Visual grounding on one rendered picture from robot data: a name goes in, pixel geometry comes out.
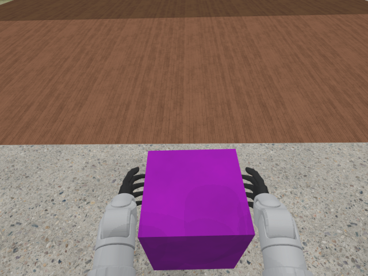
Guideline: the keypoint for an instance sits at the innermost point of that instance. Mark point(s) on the left robot hand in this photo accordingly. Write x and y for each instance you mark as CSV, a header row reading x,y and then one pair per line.
x,y
128,186

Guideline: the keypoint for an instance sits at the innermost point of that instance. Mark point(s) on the carton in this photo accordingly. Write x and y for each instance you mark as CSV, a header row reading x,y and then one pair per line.
x,y
194,211

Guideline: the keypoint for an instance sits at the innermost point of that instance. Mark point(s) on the right robot hand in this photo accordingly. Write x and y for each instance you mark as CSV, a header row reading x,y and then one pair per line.
x,y
258,186

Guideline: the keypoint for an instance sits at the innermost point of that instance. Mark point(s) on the right robot forearm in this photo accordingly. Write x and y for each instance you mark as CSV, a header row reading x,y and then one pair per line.
x,y
279,239

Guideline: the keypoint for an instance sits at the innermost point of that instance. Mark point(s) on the left robot forearm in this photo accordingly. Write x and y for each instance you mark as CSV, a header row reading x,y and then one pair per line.
x,y
115,244

